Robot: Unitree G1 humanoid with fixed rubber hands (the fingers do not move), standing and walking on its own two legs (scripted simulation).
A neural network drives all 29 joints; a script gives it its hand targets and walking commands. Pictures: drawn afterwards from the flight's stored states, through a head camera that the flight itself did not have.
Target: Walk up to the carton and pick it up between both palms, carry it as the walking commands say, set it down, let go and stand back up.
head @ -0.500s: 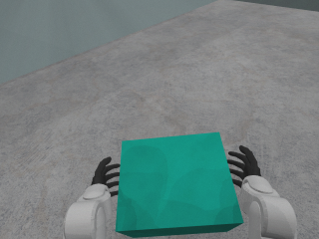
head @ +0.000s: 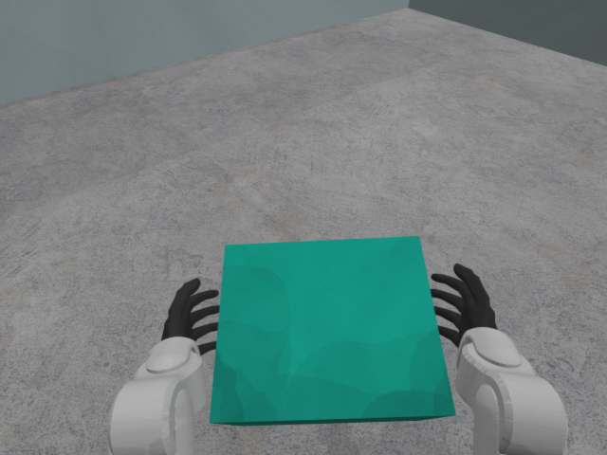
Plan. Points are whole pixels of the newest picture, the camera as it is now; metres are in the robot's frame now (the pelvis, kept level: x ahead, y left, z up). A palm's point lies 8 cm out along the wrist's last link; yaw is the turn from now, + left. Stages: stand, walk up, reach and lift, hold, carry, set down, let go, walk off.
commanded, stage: carry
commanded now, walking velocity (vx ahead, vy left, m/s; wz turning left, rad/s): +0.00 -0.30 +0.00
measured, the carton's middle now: (325, 336) +0.30 +0.00 +0.03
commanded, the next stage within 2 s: none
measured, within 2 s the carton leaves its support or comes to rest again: neither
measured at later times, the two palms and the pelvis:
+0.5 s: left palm (363, 392) +0.21 -0.04 +0.06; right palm out of the picture +0.25 -0.36 +0.09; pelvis -0.02 -0.22 -0.02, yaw +3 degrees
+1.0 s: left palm (602, 390) +0.21 -0.30 +0.08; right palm out of the picture +0.21 -0.62 +0.06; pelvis -0.04 -0.44 -0.01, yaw +0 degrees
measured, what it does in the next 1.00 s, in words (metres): steps to the right: right foot, then left foot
